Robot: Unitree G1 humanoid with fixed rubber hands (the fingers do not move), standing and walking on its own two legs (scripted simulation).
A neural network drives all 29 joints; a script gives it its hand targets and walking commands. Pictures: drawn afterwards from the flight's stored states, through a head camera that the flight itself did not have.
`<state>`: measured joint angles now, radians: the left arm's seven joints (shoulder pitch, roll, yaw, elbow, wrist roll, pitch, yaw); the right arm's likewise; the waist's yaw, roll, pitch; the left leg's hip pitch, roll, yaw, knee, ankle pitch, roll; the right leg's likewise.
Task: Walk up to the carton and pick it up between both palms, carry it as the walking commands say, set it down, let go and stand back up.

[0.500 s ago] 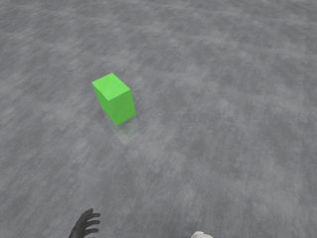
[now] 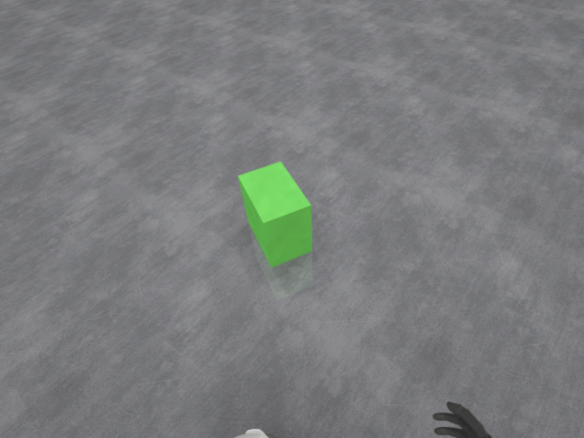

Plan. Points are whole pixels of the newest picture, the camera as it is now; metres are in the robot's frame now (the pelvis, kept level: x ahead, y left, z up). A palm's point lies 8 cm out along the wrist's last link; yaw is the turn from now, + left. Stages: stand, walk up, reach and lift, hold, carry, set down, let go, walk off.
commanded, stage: walk up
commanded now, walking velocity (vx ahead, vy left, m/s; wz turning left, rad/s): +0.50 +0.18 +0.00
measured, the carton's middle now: (276, 214) +1.06 +0.23 -0.63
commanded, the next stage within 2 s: none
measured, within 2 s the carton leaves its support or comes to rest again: neither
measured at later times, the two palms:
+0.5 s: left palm (230, 251) +0.48 +0.21 -0.10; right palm out of the picture +0.15 -0.22 -0.15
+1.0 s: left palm (182, 302) +0.38 +0.29 -0.15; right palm (413, 229) +0.58 -0.17 -0.13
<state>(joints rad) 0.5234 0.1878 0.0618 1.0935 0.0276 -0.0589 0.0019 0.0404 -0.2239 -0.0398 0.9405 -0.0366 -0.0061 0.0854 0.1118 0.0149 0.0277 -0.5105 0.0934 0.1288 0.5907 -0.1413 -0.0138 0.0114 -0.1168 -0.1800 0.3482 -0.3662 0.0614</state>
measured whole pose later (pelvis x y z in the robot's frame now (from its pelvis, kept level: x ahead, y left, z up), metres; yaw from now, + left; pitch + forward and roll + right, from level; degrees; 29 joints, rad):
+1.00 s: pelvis +0.46 +0.05 -0.01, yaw +0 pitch +1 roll +1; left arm 0.42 0.21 0.07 1.05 0.03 -0.01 0.01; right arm 0.10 -0.18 -0.04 0.97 -0.03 -0.03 0.03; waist 0.08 -0.05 0.03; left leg -0.36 0.04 0.15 0.55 -0.19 0.02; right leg -0.25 -0.15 -0.10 0.81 -0.52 0.05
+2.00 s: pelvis +0.54 +0.10 +0.00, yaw +1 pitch -2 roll +0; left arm 0.20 0.17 0.02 1.13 0.01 0.02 0.02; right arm 0.17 -0.16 -0.01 1.09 0.00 0.00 -0.03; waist 0.01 0.00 0.04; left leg -0.17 0.06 0.06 0.44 -0.23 -0.03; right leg -0.17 -0.02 -0.07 0.44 -0.24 -0.01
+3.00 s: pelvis +0.66 +0.00 -0.01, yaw +21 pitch +0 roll +0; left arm 0.17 0.25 0.02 0.91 0.02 0.03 0.02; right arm 0.19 -0.20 -0.04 0.95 -0.02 0.05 0.00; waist 0.01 0.01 0.09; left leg -0.38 0.00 0.06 0.63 -0.25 0.03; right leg -0.38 -0.13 -0.06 0.75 -0.34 0.03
